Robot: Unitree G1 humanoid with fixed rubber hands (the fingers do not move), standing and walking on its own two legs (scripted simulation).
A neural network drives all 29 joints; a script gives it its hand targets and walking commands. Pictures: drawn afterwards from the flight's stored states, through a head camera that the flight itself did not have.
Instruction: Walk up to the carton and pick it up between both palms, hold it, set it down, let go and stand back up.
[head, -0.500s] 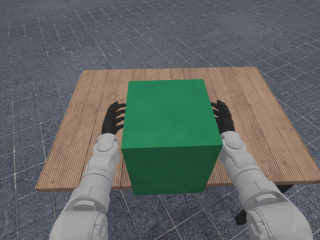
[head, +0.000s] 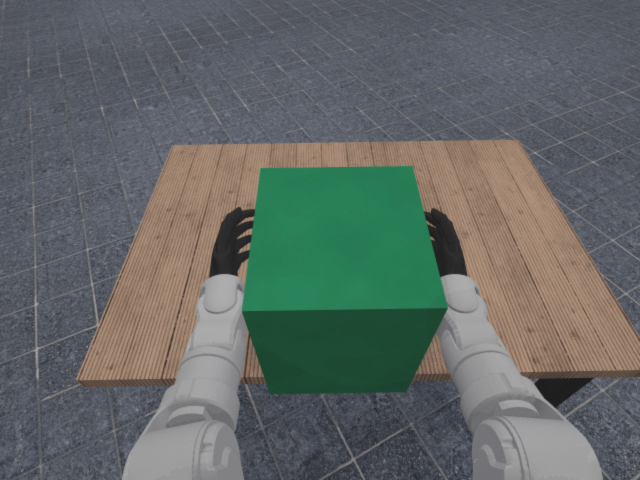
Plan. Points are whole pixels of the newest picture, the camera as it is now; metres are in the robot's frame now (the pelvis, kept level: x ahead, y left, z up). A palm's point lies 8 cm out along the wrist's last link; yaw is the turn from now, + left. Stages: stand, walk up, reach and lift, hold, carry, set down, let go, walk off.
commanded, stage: reach and lift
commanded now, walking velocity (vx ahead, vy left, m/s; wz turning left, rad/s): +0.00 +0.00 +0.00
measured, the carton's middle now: (337, 286) +0.38 +0.00 +0.02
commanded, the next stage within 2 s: none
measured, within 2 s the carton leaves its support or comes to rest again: leaves its support in 1.14 s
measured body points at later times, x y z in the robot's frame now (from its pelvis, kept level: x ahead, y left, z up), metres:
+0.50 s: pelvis +0.01 +0.01 +0.00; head +0.02 +0.03 +0.45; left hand +0.39 +0.15 +0.06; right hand +0.38 -0.14 +0.06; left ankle +0.00 +0.13 -0.75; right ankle +0.03 -0.12 -0.75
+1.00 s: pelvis +0.02 +0.00 +0.00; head +0.03 +0.02 +0.45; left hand +0.39 +0.15 +0.07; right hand +0.38 -0.14 +0.05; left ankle +0.00 +0.12 -0.75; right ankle +0.03 -0.12 -0.75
